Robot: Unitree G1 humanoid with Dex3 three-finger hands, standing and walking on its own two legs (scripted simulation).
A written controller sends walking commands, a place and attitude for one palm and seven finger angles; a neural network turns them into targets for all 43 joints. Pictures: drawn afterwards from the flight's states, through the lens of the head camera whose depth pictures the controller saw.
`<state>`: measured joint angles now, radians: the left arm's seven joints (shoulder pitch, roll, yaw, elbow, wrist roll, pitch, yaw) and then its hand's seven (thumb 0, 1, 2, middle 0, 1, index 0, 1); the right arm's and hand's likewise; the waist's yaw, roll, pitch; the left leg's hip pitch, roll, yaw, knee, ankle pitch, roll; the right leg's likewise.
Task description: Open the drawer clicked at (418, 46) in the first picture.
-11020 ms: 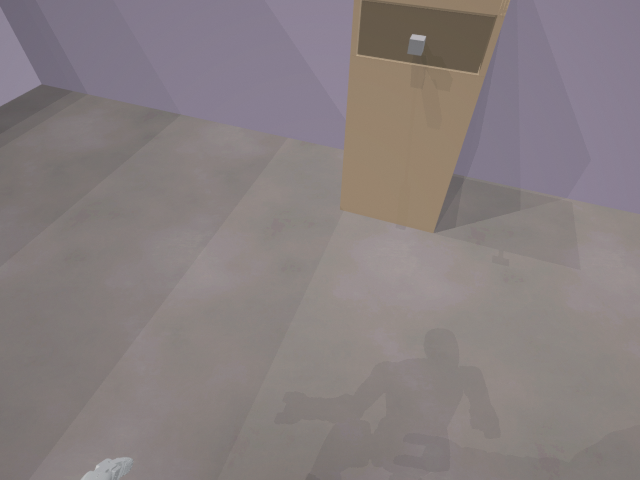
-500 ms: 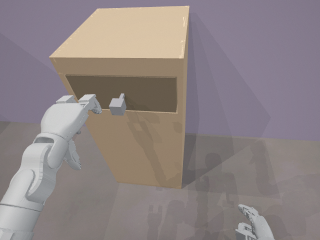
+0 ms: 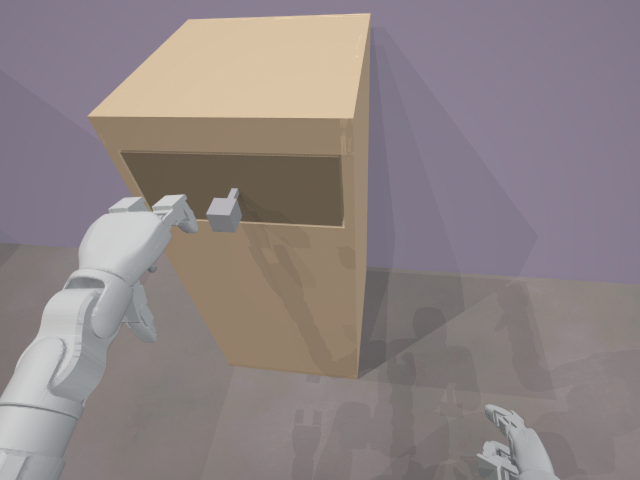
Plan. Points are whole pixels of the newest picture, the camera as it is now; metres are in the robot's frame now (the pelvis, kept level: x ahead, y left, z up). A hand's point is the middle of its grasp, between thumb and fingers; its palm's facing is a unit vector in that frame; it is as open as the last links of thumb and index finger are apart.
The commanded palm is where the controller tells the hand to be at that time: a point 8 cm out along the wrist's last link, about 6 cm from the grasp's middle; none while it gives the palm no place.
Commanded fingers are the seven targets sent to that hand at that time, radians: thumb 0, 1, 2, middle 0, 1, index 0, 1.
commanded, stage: move the hooked fingers above the handle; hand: left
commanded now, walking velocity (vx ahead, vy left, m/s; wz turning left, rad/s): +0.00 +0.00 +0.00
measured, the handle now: (228, 206) +0.53 +0.24 +0.03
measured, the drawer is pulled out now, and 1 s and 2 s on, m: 0.00 0.00 0.00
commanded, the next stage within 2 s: none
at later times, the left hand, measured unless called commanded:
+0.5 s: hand (178, 230) +0.39 +0.24 +0.11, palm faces +0.05 -0.07 -1.00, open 13.8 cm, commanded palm +0.36 +0.25 +0.17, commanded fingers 0.00 -0.50 0.30 -0.30 -1.20 -0.30 -1.20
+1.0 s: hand (194, 213) +0.44 +0.24 +0.10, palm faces -0.03 -0.03 -1.00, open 13.8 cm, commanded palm +0.42 +0.25 +0.16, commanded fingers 0.00 -0.50 0.30 -0.30 -1.20 -0.30 -1.20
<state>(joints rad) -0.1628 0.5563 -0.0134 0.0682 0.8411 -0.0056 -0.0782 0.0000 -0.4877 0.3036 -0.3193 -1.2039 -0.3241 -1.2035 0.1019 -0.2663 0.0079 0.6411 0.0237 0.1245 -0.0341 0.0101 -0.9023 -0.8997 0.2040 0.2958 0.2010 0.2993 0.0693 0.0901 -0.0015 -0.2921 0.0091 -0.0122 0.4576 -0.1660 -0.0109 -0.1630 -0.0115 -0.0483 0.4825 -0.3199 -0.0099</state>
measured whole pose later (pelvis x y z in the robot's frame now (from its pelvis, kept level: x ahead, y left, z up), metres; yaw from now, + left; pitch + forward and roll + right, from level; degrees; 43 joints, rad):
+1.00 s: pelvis +0.01 +0.00 -0.01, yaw -1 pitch +7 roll +0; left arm -0.59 0.54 -0.06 0.59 0.96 -0.03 0.00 0.00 -0.49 0.30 -0.32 -1.20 -0.32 -1.20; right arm 0.22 -0.26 -0.03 0.66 0.04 0.18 -0.05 0.01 -0.90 -0.90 0.20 0.30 0.20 0.30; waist 0.00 0.05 -0.06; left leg -0.47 0.02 0.01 0.59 -0.24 0.00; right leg -0.34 -0.01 -0.03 0.60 -0.38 -0.01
